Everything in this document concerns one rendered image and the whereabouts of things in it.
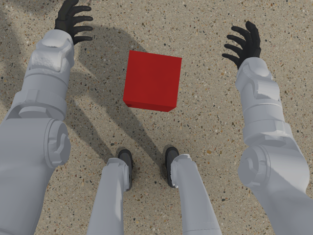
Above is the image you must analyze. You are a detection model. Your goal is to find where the robot left hand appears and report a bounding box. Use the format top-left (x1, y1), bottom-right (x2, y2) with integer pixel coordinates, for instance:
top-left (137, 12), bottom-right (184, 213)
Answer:
top-left (54, 0), bottom-right (93, 45)

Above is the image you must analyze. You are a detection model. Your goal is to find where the robot left upper arm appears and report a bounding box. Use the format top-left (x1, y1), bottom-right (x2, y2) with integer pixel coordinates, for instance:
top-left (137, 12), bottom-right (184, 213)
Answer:
top-left (0, 118), bottom-right (71, 235)

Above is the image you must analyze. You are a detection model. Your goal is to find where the robot right hand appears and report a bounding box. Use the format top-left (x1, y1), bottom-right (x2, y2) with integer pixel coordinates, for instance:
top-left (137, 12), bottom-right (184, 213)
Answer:
top-left (222, 21), bottom-right (261, 69)

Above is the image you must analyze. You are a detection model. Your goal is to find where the carton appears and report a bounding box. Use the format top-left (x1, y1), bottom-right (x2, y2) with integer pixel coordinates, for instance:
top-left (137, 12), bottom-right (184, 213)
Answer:
top-left (123, 50), bottom-right (182, 112)

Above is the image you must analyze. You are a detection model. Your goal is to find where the robot right upper arm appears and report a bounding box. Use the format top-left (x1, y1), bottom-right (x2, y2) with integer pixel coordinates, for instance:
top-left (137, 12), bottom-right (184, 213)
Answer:
top-left (238, 144), bottom-right (313, 235)

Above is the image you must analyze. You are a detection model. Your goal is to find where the left robot shin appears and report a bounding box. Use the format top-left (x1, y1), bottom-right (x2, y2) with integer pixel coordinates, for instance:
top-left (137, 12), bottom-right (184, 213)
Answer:
top-left (102, 158), bottom-right (127, 172)

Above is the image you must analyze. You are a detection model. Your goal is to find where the robot left foot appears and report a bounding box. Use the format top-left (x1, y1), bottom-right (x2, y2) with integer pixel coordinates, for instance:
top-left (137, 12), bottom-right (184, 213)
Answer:
top-left (118, 149), bottom-right (133, 191)

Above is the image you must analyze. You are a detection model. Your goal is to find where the right robot forearm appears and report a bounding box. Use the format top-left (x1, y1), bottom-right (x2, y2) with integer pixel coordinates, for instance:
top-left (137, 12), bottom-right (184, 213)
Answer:
top-left (235, 57), bottom-right (310, 172)

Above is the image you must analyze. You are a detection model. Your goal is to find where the left robot forearm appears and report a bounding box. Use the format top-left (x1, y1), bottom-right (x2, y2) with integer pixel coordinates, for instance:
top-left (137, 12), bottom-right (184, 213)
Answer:
top-left (0, 29), bottom-right (75, 126)

